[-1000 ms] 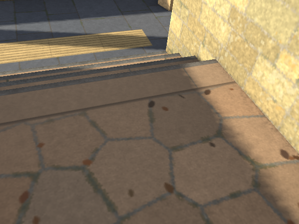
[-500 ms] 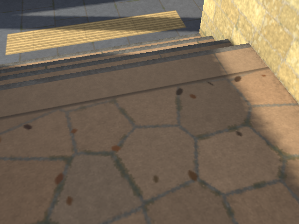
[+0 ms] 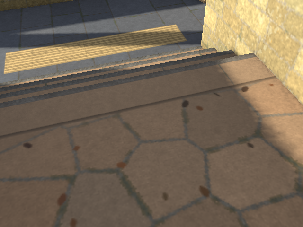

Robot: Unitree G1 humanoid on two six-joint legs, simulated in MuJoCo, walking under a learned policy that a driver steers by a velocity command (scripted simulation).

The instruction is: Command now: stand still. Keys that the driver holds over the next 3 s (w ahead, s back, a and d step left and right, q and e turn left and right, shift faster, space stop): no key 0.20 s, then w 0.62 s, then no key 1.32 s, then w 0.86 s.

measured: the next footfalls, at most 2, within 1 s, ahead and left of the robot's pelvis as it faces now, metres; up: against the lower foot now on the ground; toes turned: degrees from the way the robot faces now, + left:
right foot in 0.68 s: +0.17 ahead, -0.21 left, +0.00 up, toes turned -4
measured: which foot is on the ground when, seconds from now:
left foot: down 0.00-0.66, up 0.68-1.00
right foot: down 0.00-0.28, up 0.30-0.66, down 0.68-1.00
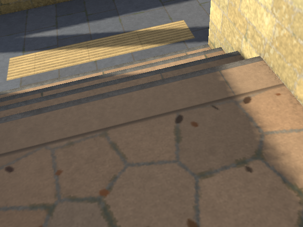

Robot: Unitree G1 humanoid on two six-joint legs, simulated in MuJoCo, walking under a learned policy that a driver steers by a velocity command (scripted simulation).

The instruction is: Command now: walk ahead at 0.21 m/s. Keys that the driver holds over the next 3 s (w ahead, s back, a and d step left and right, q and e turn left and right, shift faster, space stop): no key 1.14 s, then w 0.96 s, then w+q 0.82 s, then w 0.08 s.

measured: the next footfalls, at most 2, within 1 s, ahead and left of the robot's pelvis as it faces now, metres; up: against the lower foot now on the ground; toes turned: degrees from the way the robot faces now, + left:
left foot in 0.16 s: +0.22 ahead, +0.11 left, +0.00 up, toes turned +0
right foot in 0.42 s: +0.21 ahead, -0.14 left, +0.00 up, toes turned +1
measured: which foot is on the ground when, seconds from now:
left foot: up 0.00-0.14, down 0.16-1.00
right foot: down 0.00-0.20, up 0.22-0.40, down 0.42-1.00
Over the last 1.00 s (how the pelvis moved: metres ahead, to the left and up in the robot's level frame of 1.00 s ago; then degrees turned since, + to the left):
0.20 -0.16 -0.01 -3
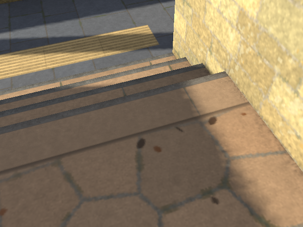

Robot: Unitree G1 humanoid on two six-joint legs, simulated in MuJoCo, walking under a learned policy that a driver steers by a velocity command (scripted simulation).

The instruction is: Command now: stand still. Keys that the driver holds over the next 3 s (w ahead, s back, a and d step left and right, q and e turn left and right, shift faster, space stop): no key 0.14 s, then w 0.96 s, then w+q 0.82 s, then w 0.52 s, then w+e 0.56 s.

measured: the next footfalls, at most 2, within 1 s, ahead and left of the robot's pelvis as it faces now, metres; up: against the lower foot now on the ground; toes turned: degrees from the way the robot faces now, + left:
left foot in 0.48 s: +0.11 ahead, +0.17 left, +0.00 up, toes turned +3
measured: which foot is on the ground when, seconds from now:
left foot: down 0.00-0.20, up 0.22-0.46, down 0.48-1.00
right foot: down 0.00-0.48, up 0.50-1.00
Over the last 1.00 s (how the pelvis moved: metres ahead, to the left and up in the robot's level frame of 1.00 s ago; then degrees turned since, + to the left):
0.20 -0.06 -0.01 0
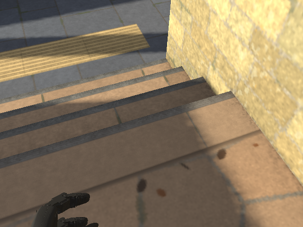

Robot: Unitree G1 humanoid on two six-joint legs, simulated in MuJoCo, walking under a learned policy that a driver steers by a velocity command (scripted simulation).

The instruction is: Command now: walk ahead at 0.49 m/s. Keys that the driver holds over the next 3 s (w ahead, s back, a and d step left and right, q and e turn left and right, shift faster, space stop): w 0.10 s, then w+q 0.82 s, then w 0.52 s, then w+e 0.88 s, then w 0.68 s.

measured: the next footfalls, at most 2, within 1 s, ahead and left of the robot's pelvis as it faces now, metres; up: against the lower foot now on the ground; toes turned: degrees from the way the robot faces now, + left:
right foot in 0.02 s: +0.20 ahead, -0.11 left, +0.00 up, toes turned -3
left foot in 0.58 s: +0.52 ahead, +0.19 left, +0.00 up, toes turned +14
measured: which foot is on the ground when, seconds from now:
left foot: down 0.00-0.02, up 0.04-0.56, down 0.58-1.00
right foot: up 0.00-0.00, down 0.02-0.62, up 0.64-1.00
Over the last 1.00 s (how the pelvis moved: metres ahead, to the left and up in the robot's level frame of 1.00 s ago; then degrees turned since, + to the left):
0.30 0.07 -0.02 1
